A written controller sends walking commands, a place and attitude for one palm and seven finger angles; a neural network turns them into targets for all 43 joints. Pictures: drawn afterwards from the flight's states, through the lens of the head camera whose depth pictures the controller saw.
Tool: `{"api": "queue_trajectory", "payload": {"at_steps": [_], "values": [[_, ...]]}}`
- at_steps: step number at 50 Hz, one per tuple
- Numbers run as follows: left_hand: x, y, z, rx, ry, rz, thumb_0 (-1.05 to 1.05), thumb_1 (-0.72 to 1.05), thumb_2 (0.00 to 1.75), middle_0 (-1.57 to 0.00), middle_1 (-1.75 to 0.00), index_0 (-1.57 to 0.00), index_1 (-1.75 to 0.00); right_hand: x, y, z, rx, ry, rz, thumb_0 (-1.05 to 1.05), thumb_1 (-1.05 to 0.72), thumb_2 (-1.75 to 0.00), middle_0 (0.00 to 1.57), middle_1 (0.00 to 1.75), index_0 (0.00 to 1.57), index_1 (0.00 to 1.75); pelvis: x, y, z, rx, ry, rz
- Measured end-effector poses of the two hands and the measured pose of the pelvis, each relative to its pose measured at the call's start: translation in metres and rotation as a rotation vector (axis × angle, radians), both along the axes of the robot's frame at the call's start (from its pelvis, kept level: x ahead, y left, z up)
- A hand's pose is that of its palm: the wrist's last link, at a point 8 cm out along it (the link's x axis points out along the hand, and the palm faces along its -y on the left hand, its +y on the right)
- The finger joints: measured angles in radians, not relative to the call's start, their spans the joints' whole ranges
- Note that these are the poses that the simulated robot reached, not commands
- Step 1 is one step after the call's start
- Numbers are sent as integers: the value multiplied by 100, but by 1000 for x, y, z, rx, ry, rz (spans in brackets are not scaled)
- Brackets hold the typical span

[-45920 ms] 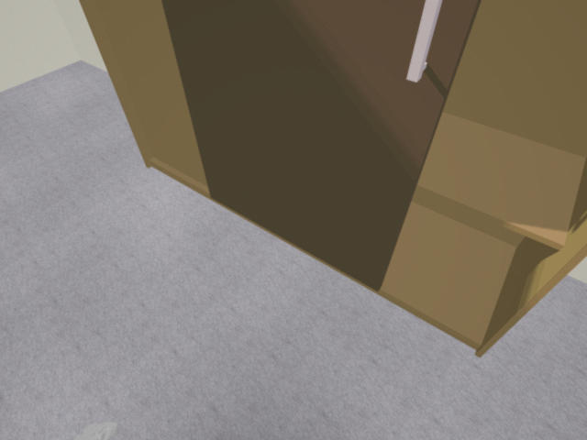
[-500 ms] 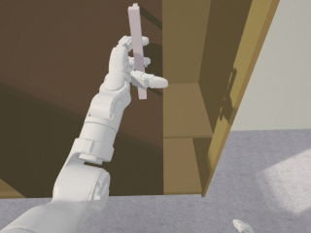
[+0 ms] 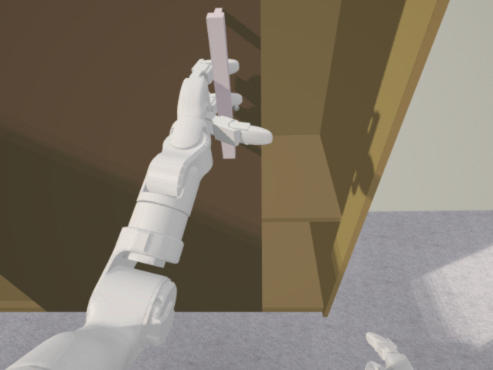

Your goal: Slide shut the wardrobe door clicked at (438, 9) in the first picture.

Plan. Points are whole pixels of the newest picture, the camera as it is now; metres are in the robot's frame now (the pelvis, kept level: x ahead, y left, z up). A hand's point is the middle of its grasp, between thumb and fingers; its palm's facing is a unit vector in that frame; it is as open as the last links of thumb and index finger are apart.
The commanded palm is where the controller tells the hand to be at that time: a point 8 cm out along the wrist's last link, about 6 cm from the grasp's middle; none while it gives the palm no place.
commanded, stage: slide the fingers in behind the handle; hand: left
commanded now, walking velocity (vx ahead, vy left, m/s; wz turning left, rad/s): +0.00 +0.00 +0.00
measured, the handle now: (224, 91) +0.49 +0.05 +0.24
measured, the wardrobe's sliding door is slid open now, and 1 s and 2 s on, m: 0.25 0.25 0.25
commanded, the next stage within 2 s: grip the handle and tug to test in 0.36 s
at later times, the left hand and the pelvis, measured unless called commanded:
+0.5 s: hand (235, 107) +0.42 +0.03 +0.25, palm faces -0.01 -1.00 +0.00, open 14.4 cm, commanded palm +0.39 +0.08 +0.25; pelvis +0.00 +0.00 +0.00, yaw +0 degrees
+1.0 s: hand (234, 106) +0.43 +0.03 +0.25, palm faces -0.01 -1.00 +0.00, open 8.3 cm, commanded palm +0.40 +0.08 +0.25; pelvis +0.01 +0.00 +0.00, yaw +0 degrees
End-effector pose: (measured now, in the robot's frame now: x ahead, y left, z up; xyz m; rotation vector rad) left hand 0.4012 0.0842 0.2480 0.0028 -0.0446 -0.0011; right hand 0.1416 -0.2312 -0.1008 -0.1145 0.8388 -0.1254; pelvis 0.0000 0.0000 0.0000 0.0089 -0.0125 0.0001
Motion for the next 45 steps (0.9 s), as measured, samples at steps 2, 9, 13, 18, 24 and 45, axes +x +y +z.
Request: {"api": "queue_trajectory", "payload": {"at_steps": [2, 9, 13, 18, 24, 45], "values": [[0, 0, 0, -1, 1, 0, -1, -50, 30, -27, -120, -23, -116, 1, 0, -1, -2, 9, 5, 1, -91, -90, 20, 30, 20, 30, 0, 0, 0, 0, 1, 3], [0, 0, 0, 7, 2, 2, -1, -50, 30, -28, -120, -23, -118, 1, 3, -3, 6, 14, 11, 1, -91, -90, 20, 30, 20, 30, 2, 0, 0, 1, 2, 6], [0, 0, 0, 6, 1, -3, -1, -50, 30, -27, -120, -23, -117, 2, 4, -3, 10, 12, 12, 1, -91, -90, 20, 30, 20, 30, 2, 0, -1, 2, 1, 6], [0, 0, 0, 4, 2, -5, -1, -50, 30, -27, -120, -23, -117, 2, 5, -2, 10, 10, 10, 1, -91, -90, 20, 30, 20, 30, 2, 1, -1, 1, 0, 5], [0, 1, 0, 0, 1, -11, -1, -50, 30, -26, -120, -23, -116, 2, 5, -1, 9, 8, 7, 1, -91, -90, 20, 30, 20, 30, 2, 2, 0, 1, 0, 2], [2, 2, 0, 1, 5, -10, 0, 13, 57, -32, -128, -29, -123, 1, 6, -2, 9, 18, -4, 1, -91, -90, 20, 30, 20, 30, 4, 4, 0, -1, 2, -3]]}}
